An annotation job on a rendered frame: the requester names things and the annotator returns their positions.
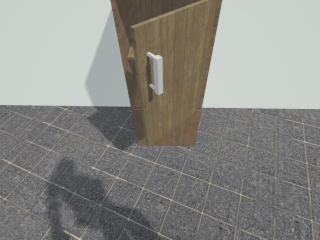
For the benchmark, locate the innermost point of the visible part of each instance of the cupboard door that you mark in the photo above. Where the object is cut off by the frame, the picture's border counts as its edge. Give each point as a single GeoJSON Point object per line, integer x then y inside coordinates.
{"type": "Point", "coordinates": [182, 38]}

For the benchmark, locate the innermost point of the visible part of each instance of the handle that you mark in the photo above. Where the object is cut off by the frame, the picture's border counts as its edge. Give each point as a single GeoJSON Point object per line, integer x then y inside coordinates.
{"type": "Point", "coordinates": [158, 73]}

